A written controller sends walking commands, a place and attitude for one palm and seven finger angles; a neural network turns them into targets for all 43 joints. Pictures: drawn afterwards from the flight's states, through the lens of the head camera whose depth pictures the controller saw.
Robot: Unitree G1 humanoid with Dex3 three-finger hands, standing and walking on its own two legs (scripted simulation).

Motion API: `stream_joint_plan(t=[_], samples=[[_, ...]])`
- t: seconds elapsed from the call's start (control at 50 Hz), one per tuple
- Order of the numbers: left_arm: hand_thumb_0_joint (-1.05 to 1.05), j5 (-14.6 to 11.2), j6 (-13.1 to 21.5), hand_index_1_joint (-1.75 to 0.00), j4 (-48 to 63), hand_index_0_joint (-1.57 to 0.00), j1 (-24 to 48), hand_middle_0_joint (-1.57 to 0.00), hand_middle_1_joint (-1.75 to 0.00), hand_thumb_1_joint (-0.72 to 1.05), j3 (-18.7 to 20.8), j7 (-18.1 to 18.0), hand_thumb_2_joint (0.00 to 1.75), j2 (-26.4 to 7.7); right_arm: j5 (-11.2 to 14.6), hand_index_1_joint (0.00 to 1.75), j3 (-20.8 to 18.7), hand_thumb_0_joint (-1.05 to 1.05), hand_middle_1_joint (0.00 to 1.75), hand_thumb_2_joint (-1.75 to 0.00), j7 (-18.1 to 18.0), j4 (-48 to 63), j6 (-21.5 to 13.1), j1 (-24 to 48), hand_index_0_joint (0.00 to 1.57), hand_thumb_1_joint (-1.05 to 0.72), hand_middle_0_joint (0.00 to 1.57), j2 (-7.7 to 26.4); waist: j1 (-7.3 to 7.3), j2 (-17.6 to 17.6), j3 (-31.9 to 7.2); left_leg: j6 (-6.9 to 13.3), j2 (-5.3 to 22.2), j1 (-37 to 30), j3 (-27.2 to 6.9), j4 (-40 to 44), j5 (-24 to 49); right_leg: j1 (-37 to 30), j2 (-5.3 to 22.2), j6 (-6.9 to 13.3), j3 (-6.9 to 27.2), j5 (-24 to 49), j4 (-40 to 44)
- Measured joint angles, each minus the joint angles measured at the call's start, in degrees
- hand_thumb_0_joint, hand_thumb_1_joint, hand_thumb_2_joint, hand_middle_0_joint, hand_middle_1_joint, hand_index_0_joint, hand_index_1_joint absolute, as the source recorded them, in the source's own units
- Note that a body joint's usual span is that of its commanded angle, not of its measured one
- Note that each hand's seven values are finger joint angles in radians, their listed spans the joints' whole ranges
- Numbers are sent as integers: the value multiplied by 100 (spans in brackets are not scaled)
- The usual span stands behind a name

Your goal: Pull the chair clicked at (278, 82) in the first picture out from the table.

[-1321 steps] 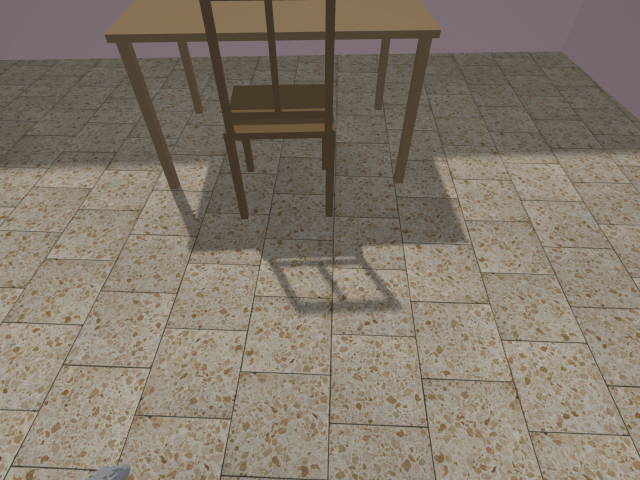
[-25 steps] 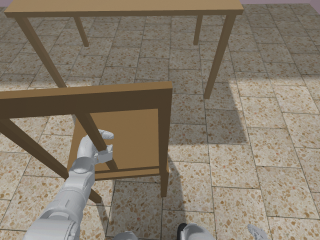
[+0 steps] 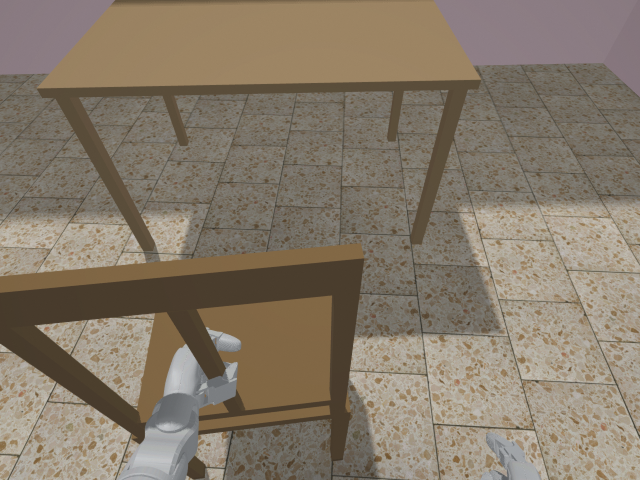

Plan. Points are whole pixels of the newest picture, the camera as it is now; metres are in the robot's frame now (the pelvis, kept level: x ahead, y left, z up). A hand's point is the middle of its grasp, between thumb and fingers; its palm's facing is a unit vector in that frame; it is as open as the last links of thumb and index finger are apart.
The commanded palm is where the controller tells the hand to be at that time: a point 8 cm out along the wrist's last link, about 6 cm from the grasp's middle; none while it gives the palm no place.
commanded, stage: stop walking, hand still on the chair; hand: left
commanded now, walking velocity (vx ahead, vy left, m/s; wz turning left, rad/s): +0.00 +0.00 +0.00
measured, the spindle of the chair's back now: (213, 367) +0.28 +0.17 -0.06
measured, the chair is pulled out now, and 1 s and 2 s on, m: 0.58 0.58 0.58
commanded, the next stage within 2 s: open the thumb and straighten the fingers in 0.30 s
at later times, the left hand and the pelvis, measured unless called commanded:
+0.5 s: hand (227, 378) +0.26 +0.15 -0.07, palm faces +0.10 -0.98 -0.15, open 5.7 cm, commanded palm +0.23 +0.20 -0.05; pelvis +0.01 +0.00 +0.00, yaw +1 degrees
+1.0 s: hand (221, 384) +0.26 +0.16 -0.08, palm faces +0.10 -0.98 -0.17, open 15.7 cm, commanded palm +0.24 +0.21 -0.06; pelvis +0.01 -0.01 -0.04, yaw +4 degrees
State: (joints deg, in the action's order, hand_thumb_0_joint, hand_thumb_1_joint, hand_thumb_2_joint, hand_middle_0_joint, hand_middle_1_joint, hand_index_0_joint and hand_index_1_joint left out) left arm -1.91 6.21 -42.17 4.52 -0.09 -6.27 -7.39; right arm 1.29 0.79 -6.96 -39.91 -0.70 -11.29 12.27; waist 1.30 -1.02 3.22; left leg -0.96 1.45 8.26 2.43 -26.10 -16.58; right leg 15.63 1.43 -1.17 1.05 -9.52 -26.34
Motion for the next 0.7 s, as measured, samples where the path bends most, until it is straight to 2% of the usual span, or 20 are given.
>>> stream_joint_plan(t=[0.42,0.46,0.5,0.6,0.7], samples=[[8,-43,-114,-144,436,-50,-337,-30,-128,66,-21,-37,78,-21,-7,30,-24,1,30,-89,33,70,173,-100,21,-90,20,34,44,0,11,-19,29,-108,-18,118,-13,-94,-26,19,-29,-42,76],[8,-148,-122,-144,504,-50,-405,-29,-129,65,-4,-20,78,-45,118,30,-25,1,30,-89,149,76,135,-154,21,-90,20,54,141,22,-172,-20,4,155,-84,-14,-41,142,12,20,-89,-99,-66],[7,-223,-177,-144,700,-50,-470,-31,-131,63,75,91,77,-81,173,30,-49,1,30,-89,289,107,40,-198,21,-90,20,81,179,65,-312,-24,-17,479,-134,-260,-122,453,43,26,-130,-208,-319],[4,-216,-308,-144,1340,-50,-674,-35,-133,43,116,274,67,-196,156,30,-131,1,30,-89,449,274,-225,-238,21,-90,20,201,197,61,-503,-29,-23,1179,-184,-887,-375,1117,60,44,-159,-434,-888],[2,-222,-621,-140,1702,-48,-662,-39,-132,3,107,333,48,-218,128,30,-170,1,30,-89,439,417,-373,-203,21,-90,20,312,165,-39,-618,-21,-52,1694,-231,-1360,-565,1604,99,33,-186,-617,-1330]])
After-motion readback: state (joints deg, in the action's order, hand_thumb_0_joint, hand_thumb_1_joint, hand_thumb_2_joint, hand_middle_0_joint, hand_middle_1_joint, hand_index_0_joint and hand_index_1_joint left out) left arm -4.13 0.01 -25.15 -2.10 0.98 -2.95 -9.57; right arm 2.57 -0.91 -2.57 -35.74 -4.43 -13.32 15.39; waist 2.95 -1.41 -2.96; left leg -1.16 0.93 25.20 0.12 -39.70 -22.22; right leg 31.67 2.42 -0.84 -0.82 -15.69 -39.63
